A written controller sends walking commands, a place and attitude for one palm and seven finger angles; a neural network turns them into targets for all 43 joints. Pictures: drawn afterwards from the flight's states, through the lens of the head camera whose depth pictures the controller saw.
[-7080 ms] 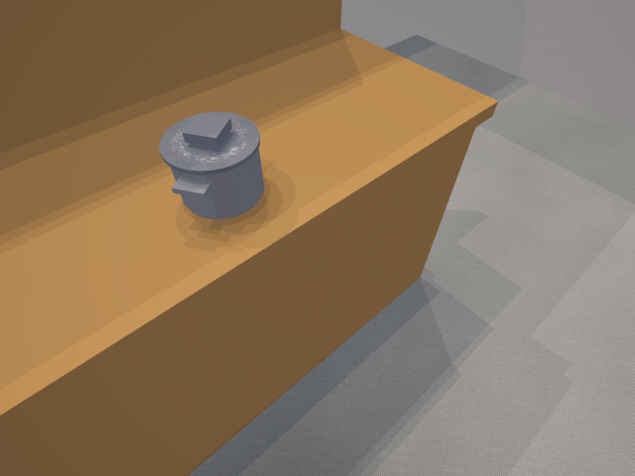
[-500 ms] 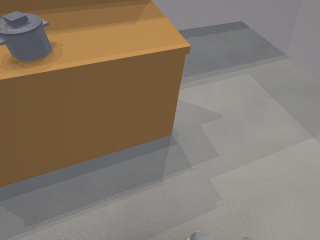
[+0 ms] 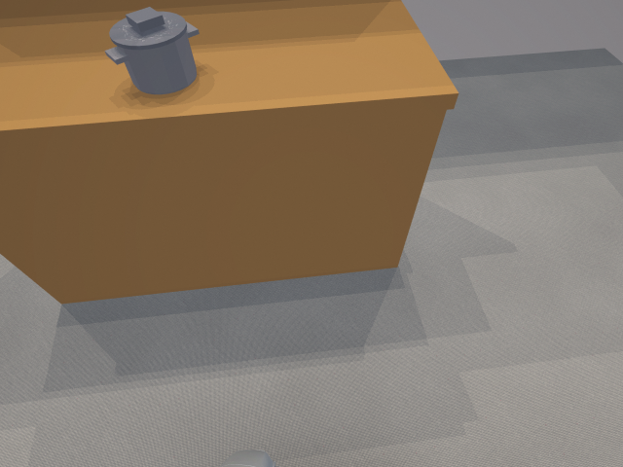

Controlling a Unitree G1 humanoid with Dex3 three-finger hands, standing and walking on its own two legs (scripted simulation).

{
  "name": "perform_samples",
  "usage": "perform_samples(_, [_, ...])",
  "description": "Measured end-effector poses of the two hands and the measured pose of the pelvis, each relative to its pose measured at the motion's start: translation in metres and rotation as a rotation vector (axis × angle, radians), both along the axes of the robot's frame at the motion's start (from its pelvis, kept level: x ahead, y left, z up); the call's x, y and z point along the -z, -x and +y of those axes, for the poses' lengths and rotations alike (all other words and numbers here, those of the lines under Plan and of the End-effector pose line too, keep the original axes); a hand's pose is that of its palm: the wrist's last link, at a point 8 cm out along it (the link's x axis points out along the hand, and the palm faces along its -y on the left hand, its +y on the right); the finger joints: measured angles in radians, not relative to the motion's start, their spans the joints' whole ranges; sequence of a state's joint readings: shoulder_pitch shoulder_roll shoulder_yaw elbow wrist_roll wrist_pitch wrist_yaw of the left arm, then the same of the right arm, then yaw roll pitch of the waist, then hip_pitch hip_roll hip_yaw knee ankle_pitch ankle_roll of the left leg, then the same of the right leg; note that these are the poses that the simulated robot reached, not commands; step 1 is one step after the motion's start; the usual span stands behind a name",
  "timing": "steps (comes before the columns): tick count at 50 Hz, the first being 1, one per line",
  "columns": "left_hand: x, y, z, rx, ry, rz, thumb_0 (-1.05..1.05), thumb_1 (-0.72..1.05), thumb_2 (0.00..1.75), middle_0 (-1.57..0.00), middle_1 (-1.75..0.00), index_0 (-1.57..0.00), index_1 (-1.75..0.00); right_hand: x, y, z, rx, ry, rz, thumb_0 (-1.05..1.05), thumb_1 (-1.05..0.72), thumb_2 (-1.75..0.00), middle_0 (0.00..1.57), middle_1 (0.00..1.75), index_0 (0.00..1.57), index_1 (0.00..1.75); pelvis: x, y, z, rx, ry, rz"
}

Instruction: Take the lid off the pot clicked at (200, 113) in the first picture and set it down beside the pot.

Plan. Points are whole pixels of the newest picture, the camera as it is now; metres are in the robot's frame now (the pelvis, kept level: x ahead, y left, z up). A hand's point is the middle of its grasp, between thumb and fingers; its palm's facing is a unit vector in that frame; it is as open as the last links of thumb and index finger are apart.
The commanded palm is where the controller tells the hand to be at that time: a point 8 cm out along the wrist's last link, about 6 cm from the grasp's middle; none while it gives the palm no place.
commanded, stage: turn to face it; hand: left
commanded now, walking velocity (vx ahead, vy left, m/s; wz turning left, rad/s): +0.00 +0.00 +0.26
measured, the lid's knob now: (145, 19) +0.88 +0.41 +0.12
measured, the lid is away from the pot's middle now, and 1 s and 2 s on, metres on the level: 0.00 0.00 0.00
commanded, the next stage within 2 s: take the last steps up to it in 0.06 s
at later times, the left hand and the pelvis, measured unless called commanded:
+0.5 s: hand out of the picture +0.05 +0.22 -0.16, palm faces +0.18 -0.95 -0.26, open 7.4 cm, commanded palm none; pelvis +0.03 +0.01 -0.01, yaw +8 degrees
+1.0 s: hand out of the picture +0.06 +0.27 -0.19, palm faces +0.28 -0.94 -0.19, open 7.4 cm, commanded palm none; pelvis +0.17 +0.11 -0.02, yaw +10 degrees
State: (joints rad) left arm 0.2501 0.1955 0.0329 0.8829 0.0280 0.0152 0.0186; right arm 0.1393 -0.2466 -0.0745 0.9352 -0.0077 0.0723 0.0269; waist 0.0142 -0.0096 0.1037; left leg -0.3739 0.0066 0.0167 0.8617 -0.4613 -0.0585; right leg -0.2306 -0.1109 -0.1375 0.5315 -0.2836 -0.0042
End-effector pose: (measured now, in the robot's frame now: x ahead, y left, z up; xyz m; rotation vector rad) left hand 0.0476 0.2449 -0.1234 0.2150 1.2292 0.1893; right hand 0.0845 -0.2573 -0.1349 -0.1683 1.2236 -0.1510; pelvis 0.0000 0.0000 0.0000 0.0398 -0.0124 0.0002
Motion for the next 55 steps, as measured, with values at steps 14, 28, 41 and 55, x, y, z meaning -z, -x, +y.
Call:
perform_samples(14, [0.017, 0.048, 0.045, -0.152, 0.034, 0.085, 0.01, 0.91, 0.90, -0.20, -0.30, -0.20, -0.30, -0.015, -0.028, 0.058, -0.140, 0.025, -0.065, 0.00, -0.91, -0.90, 0.20, 0.30, 0.20, 0.30, -0.001, 0.000, 0.027, -0.082, 0.050, -0.006])
perform_samples(28, [-0.003, 0.022, 0.007, -0.196, 0.000, -0.021, 0.00, 0.91, 0.90, -0.20, -0.30, -0.20, -0.30, 0.024, 0.003, 0.030, -0.128, -0.050, 0.148, 0.00, -0.91, -0.90, 0.20, 0.30, 0.20, 0.30, 0.004, -0.039, 0.010, -0.155, 0.024, -0.009])
perform_samples(41, [-0.001, 0.063, -0.003, -0.343, 0.112, 0.278, 0.00, 0.90, 0.90, -0.21, -0.30, -0.20, -0.30, 0.005, -0.132, 0.087, -0.227, -0.058, 0.053, 0.00, -0.91, -0.90, 0.20, 0.30, 0.19, 0.30, -0.005, -0.113, 0.053, -0.197, 0.010, 0.019])
perform_samples(55, [0.022, -0.106, 0.114, -0.261, 0.075, 0.128, 0.01, 0.91, 0.90, -0.20, -0.30, -0.20, -0.30, 0.000, -0.230, 0.169, -0.167, -0.022, -0.094, -0.02, -0.95, -0.90, 0.21, 0.30, 0.20, 0.30, 0.004, -0.205, 0.125, -0.157, 0.004, -0.003])
